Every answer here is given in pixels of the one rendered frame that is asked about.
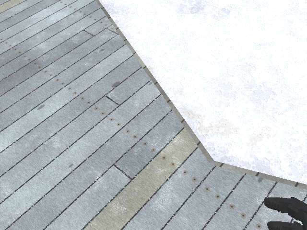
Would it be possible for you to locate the right robot hand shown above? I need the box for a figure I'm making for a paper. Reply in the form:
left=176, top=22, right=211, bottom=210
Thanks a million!
left=264, top=196, right=307, bottom=230

